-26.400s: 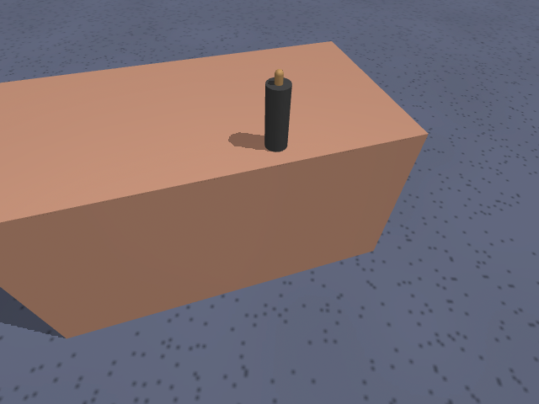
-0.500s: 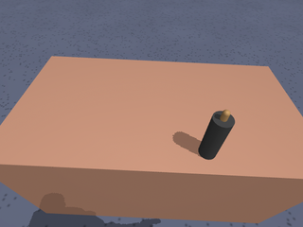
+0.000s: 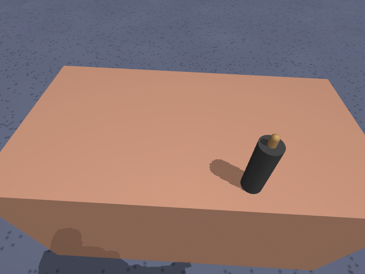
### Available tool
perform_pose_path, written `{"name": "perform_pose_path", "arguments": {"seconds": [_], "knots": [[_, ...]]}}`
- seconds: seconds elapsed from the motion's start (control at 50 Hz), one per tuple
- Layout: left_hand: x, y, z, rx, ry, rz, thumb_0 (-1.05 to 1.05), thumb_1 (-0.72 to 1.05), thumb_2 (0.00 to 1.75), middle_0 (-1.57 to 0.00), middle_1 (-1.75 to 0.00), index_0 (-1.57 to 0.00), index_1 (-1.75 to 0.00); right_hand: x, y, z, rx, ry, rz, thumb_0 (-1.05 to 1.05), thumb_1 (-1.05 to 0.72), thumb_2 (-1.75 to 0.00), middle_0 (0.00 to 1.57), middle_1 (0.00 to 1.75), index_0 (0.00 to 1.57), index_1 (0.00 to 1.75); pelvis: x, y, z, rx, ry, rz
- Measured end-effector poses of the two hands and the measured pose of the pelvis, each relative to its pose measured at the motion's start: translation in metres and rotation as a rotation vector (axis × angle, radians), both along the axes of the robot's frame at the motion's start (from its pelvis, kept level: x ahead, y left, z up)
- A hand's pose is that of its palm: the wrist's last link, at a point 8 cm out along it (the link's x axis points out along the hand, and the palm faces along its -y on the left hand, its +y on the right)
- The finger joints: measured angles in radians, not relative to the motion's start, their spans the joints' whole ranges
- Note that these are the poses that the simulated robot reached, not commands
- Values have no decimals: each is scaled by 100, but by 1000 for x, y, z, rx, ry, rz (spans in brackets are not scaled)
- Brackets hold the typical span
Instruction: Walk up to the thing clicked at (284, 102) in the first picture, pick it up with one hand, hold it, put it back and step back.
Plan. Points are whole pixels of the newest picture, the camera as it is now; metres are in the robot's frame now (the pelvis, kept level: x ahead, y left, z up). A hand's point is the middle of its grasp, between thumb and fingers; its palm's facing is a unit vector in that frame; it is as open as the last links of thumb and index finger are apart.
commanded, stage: stand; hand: right
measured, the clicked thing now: (262, 163) +0.39 -0.21 -0.02
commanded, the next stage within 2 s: none
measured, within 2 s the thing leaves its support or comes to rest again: neither
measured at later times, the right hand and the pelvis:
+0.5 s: hand out of the picture +0.07 -0.26 -0.16, palm faces -0.04 +0.94 -0.35, open 7.4 cm; pelvis +0.00 +0.00 +0.00, yaw +1 degrees
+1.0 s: hand out of the picture +0.07 -0.26 -0.16, palm faces -0.04 +0.94 -0.34, open 7.4 cm; pelvis +0.00 -0.01 +0.00, yaw +1 degrees
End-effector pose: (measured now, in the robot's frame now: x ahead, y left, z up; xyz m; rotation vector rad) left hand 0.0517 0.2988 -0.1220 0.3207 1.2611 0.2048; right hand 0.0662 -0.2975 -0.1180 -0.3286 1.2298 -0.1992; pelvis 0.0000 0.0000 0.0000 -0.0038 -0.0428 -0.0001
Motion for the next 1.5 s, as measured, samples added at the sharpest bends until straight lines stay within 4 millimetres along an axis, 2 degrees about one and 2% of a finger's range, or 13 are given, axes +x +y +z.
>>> {"name": "perform_pose_path", "arguments": {"seconds": [0.1,0.2,0.28,0.36,0.56,1.1,1.5], "knots": [[1,-1,1,2,-2,1,1,91,90,-21,-30,-20,-30,3,0,-1,4,-5,4,0,-27,-71,19,28,19,28,0,-1,0,1,0,2],[-1,-3,1,4,2,5,1,91,90,-21,-30,-20,-30,4,-2,-2,6,2,3,0,-60,-82,20,29,20,29,1,-3,0,0,2,5],[-1,-4,1,3,3,8,1,91,90,-21,-30,-20,-30,4,-3,-1,5,5,5,0,-76,-86,20,30,20,30,1,-4,0,-1,3,6],[-1,-5,0,2,0,9,1,91,90,-21,-30,-20,-30,4,-4,-1,2,4,6,1,-84,-88,20,30,20,30,1,-4,0,-2,0,7],[-3,-6,0,-3,1,16,1,91,90,-21,-30,-20,-30,3,-5,-1,1,6,9,1,-90,-89,20,30,20,30,1,-5,0,1,0,11],[-10,-7,1,3,17,27,1,91,90,-21,-30,-20,-30,2,-7,-3,7,18,15,1,-91,-90,20,30,20,30,0,-9,0,1,4,18],[1,-10,0,2,3,25,1,91,90,-21,-30,-20,-30,16,-6,-3,7,8,33,1,-91,-90,20,30,20,30,6,-10,-1,0,9,20]]}}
